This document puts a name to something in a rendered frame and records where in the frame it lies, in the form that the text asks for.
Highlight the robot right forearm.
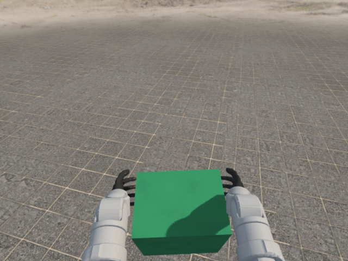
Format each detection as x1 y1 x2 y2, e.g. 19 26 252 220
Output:
226 187 285 261

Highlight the left robot hand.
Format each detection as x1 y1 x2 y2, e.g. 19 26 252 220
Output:
112 169 136 206

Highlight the robot left forearm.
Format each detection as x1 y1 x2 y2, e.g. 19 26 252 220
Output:
82 189 131 261

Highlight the right robot hand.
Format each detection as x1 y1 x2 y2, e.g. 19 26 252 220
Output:
221 168 244 195

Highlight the carton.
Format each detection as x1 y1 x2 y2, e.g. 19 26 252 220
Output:
131 169 232 256

